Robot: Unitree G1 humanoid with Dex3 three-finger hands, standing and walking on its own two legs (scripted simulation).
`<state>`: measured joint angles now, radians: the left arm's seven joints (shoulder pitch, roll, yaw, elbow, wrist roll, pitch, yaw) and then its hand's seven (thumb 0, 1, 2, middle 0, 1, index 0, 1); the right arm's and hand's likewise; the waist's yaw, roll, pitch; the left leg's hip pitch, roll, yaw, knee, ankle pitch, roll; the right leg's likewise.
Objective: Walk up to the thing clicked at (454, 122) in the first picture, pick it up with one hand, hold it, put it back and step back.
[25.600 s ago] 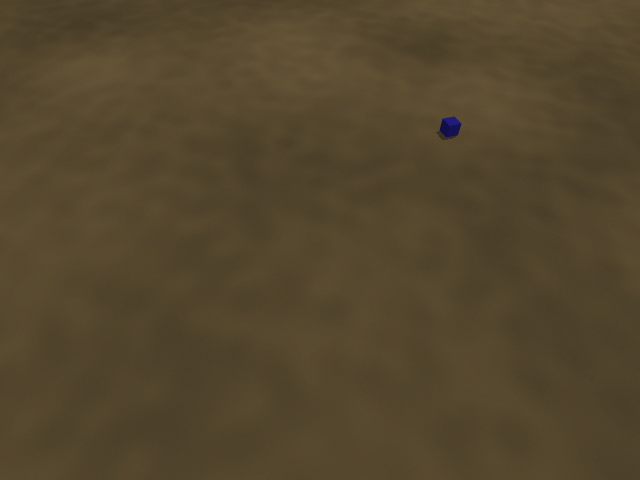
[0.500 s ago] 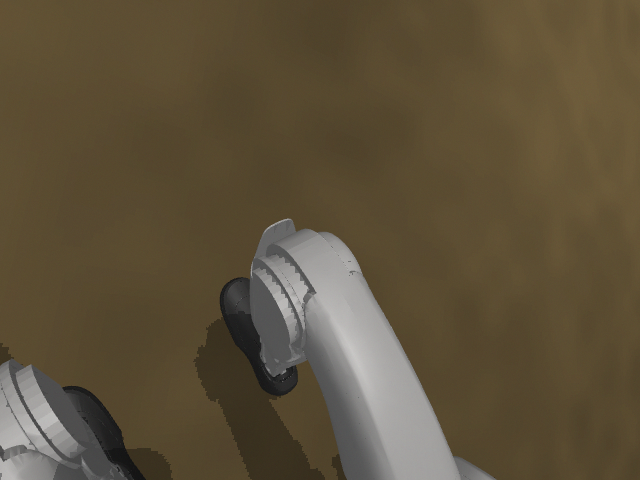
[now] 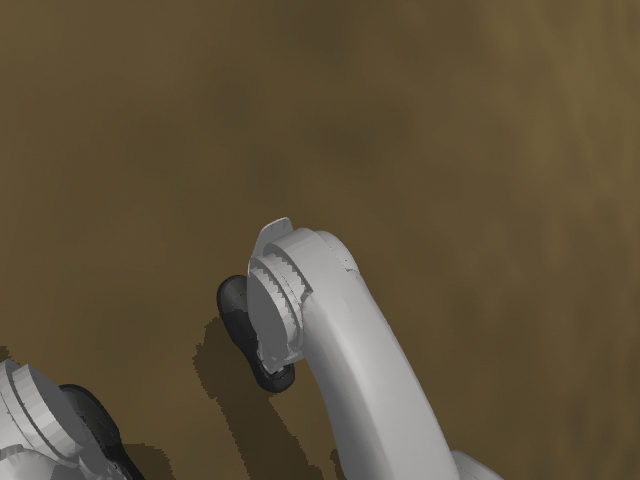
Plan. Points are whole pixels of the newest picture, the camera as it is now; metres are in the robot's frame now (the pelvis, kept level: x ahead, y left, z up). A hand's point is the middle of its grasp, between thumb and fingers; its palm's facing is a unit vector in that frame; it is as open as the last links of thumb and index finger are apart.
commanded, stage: open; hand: left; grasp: from above
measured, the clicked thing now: out of the picture +0.47 +0.32 -0.30
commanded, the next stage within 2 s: withdraw in 0.10 s
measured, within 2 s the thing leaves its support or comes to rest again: neither
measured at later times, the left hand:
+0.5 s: hand out of the picture +0.50 +0.30 -0.22, palm faces -0.18 -0.31 -0.93, open 13.4 cm
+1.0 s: hand out of the picture +0.43 +0.33 -0.11, palm faces -0.52 -0.12 -0.84, open 13.9 cm
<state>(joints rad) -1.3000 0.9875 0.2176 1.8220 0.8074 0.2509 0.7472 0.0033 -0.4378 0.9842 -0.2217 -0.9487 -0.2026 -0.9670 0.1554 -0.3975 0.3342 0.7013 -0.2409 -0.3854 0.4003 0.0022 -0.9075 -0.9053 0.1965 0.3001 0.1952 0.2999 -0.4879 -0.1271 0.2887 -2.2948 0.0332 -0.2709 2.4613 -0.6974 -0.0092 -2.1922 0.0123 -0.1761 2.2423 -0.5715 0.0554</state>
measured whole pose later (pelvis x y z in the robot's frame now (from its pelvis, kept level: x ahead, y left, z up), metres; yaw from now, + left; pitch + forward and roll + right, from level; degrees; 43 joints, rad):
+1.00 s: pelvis +0.00 -0.01 +0.02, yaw +9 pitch +31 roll -7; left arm -0.99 0.71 -0.04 1.31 1.14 -0.13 0.13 0.00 -0.49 1.03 -0.11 -0.97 -0.10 -0.98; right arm 0.13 -0.33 0.07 0.66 -0.10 -0.07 0.13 0.00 -0.90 -0.91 0.20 0.30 0.20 0.30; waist -0.23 0.01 -0.02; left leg -2.23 0.01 -0.12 2.33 -0.65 -0.01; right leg -2.19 -0.03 -0.05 2.23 -0.59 0.03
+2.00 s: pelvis +0.03 -0.01 +0.23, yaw +13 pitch +28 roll -3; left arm -0.17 0.30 0.00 0.44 0.20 0.23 0.09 0.01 0.88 0.90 -0.21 -0.30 -0.21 -0.30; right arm 0.07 -0.25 -0.02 0.58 0.03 -0.06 -0.05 0.01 -0.90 -0.90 0.20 0.30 0.20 0.30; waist -0.06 0.03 -0.21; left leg -1.53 0.03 -0.06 1.66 -0.62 -0.01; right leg -1.51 -0.05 -0.05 1.60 -0.58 0.02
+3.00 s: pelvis +0.09 +0.01 +0.39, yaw +15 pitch +9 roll -3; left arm 0.49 0.22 0.03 -0.12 -0.05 0.44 0.02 0.01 0.87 0.88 -0.20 -0.29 -0.20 -0.29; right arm 0.27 -0.22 0.04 0.54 0.01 -0.24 -0.19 0.01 -0.90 -0.90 0.20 0.30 0.20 0.30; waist -0.03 0.04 -0.15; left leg -0.67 0.04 -0.05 0.99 -0.49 -0.01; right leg -0.63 -0.03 -0.07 0.92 -0.44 0.02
